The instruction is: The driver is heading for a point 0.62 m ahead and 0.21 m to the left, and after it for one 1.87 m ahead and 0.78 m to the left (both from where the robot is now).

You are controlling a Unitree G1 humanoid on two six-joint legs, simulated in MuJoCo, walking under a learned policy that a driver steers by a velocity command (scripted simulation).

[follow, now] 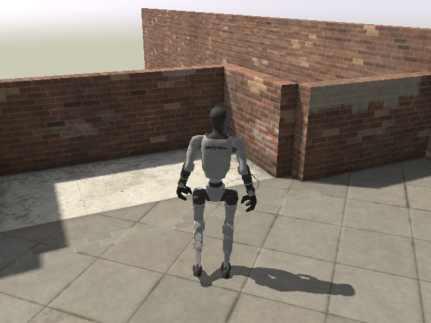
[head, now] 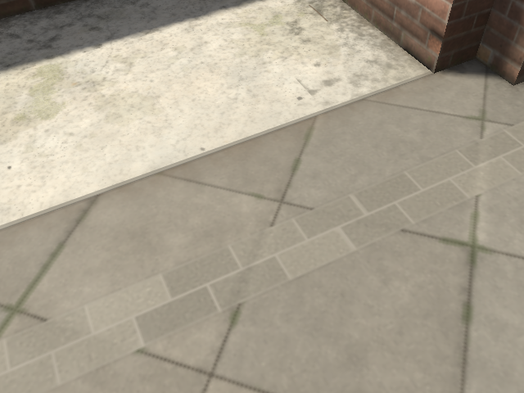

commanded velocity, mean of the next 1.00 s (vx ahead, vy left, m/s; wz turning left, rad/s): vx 0.49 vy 0.00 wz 0.24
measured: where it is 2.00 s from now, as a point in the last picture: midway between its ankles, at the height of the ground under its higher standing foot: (178, 241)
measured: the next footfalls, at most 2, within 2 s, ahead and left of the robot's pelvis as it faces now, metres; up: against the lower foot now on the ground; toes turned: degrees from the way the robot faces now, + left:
left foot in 0.38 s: +0.38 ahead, +0.10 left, +0.00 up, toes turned +4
right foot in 0.92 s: +0.69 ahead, -0.04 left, +0.00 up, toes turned +17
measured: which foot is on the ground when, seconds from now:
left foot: up 0.00-0.36, down 0.38-0.92, up 0.94-1.00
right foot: down 0.00-0.38, up 0.40-0.90, down 0.92-1.00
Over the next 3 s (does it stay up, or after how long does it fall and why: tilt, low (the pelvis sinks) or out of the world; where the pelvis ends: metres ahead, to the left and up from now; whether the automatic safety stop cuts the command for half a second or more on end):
stays up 1.35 0.70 -0.01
